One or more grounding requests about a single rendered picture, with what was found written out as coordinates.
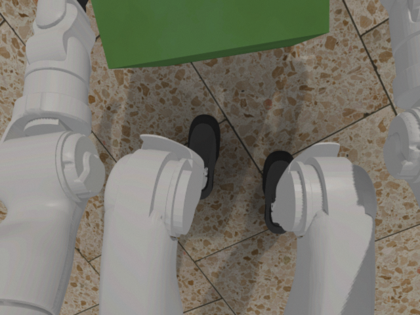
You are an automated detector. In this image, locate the right robot shin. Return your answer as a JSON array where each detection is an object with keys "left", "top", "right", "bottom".
[{"left": 271, "top": 142, "right": 377, "bottom": 232}]

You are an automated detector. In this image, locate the carton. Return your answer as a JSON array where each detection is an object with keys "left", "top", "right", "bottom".
[{"left": 91, "top": 0, "right": 329, "bottom": 69}]

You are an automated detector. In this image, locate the robot right forearm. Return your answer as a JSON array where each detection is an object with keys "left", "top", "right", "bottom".
[{"left": 380, "top": 0, "right": 420, "bottom": 110}]

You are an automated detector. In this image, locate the robot left forearm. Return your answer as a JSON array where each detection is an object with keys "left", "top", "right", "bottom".
[{"left": 0, "top": 0, "right": 96, "bottom": 145}]

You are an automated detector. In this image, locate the left robot upper arm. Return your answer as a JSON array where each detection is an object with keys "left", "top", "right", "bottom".
[{"left": 0, "top": 131, "right": 105, "bottom": 315}]

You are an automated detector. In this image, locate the robot right foot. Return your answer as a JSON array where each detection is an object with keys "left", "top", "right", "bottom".
[{"left": 262, "top": 150, "right": 293, "bottom": 234}]

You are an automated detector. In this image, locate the right robot upper arm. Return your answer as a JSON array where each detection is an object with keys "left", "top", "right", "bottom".
[{"left": 383, "top": 107, "right": 420, "bottom": 208}]

